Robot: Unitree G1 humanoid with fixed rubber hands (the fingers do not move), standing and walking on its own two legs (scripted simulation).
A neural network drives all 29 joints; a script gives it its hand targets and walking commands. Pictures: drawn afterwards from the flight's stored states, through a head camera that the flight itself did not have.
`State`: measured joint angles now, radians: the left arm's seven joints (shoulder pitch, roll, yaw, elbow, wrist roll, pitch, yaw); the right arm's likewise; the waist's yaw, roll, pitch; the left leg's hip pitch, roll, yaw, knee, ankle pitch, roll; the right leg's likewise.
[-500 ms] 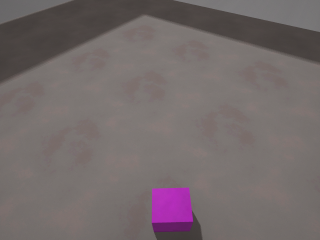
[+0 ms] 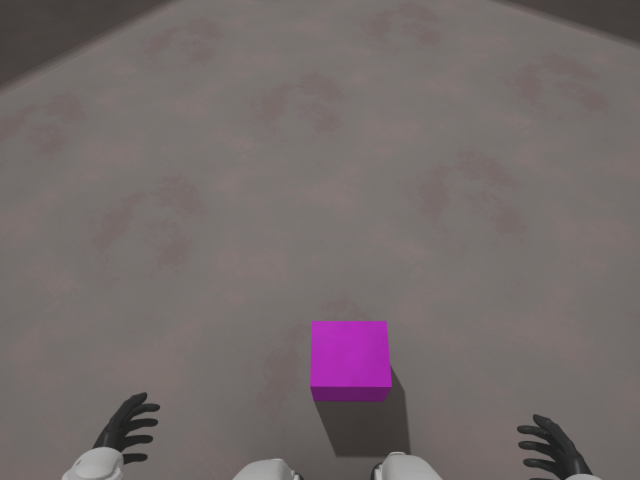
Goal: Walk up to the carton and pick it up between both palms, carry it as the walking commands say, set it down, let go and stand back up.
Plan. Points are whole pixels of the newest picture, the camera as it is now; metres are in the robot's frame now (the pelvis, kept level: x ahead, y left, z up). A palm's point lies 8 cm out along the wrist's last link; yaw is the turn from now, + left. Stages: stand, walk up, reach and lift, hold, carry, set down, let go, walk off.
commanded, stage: reach and lift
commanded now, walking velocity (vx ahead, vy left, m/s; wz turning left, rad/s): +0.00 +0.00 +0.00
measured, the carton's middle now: (348, 362) +0.42 -0.04 -0.66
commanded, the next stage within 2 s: none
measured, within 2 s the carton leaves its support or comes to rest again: neither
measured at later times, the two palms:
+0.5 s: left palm (173, 379) +0.26 +0.25 -0.14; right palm (522, 395) +0.24 -0.27 -0.14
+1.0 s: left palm (241, 306) +0.39 +0.17 -0.18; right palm (477, 315) +0.38 -0.25 -0.19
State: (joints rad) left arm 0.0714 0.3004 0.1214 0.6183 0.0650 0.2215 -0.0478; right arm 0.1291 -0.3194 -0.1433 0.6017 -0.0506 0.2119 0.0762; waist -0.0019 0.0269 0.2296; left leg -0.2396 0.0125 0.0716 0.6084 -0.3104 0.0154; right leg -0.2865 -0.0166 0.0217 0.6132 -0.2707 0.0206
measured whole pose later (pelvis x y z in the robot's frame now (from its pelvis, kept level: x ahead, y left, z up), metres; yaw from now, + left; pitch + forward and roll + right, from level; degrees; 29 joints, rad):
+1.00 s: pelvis -0.06 -0.03 -0.09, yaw +3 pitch +32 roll +1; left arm -0.92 0.21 0.25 0.87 0.03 0.23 0.04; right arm -0.85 -0.26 -0.26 0.81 0.03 0.22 -0.02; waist -0.04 0.03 0.04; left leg -1.28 -0.02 -0.03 1.06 -0.34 -0.04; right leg -1.32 0.02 0.05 1.06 -0.30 0.01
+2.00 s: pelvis -0.07 -0.03 -0.25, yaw +5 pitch +48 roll +2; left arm -1.21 0.27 0.22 0.87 -0.06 0.15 0.11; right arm -1.18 -0.28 -0.28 0.84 0.08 0.14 -0.09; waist -0.05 0.04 0.08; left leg -2.01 -0.06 -0.06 1.70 -0.53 -0.07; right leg -2.04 0.04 0.04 1.71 -0.48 0.01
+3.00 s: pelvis -0.10 -0.02 -0.40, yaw +4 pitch +33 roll +0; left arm -1.51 0.37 0.04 1.17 -0.20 0.08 0.11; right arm -1.49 -0.39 -0.10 1.19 0.29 0.05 -0.08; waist -0.05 0.01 0.47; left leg -2.23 -0.05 -0.04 2.23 -0.58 -0.05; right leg -2.25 0.00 0.00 2.20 -0.53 0.01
